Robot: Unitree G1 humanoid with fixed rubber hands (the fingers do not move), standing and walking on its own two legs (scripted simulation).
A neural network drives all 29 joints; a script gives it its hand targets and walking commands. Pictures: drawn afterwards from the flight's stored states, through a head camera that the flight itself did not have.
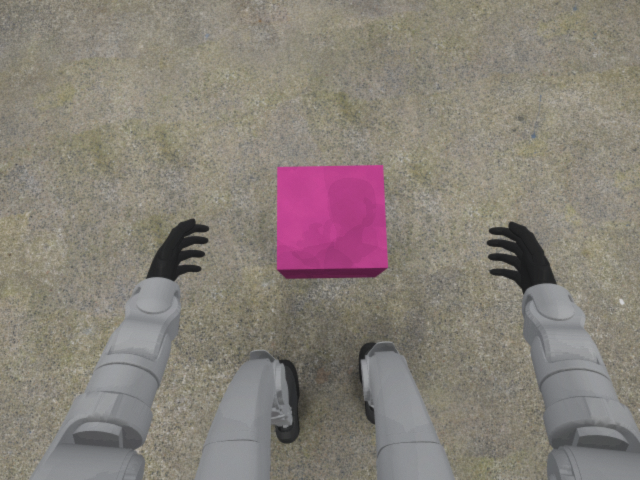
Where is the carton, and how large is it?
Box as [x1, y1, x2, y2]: [277, 165, 387, 278]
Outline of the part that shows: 382,165 277,167 277,269 286,278 375,276 387,267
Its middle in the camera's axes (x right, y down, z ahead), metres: +0.02 -0.04 +0.99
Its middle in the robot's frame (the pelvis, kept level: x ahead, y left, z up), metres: +0.51 -0.01 -0.58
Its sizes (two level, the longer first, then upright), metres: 0.250 0.244 0.221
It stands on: the floor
